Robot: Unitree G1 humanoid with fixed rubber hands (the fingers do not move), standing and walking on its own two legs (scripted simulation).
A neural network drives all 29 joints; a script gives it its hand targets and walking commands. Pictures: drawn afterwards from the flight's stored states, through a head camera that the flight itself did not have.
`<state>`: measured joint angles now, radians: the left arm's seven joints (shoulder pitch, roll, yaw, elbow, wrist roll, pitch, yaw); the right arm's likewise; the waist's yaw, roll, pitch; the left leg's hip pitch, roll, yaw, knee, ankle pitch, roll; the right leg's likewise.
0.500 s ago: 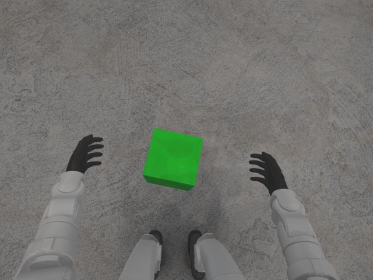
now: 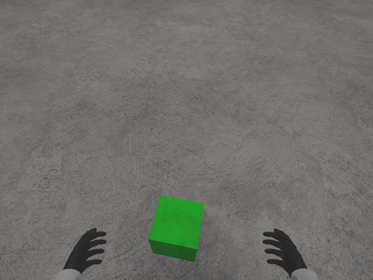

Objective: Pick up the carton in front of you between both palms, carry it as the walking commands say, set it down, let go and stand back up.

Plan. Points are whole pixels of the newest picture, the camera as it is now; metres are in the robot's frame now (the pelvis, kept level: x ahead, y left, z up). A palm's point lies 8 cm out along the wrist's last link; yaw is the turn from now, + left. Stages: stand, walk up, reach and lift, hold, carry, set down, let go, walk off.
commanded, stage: let go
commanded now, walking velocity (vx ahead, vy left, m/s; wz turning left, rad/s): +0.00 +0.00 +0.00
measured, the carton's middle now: (177, 229) +0.42 +0.02 -0.65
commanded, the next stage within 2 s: stand in 0.36 s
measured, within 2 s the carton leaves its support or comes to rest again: neither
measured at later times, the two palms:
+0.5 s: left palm out of the picture +0.12 +0.27 -0.09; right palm (310, 275) +0.14 -0.27 -0.08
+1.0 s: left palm out of the picture +0.12 +0.29 -0.10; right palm out of the picture +0.13 -0.29 -0.10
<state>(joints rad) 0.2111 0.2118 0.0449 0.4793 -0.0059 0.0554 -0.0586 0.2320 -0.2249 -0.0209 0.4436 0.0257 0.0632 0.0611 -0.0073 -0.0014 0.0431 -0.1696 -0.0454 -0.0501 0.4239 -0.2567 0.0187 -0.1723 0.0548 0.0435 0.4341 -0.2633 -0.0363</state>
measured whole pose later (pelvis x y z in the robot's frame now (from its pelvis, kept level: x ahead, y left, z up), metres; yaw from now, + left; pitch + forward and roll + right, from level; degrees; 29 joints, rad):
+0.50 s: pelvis -0.01 +0.00 -0.01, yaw +0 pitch -2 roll +0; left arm 0.23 0.29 0.05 0.60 0.04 0.05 -0.01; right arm 0.18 -0.28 -0.04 0.60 -0.04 0.08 -0.02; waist 0.01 -0.01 0.03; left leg -0.20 -0.04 -0.04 0.53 -0.31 0.01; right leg -0.19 0.06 0.03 0.53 -0.30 -0.04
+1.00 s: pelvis +0.01 +0.00 +0.00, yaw +0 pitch -1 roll +0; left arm 0.19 0.33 0.03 0.83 0.02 0.01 0.02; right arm 0.16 -0.34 -0.01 0.87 -0.03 0.00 -0.03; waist 0.00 0.01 0.02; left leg -0.14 -0.04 -0.04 0.46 -0.30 0.01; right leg -0.14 0.05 0.03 0.46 -0.30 -0.04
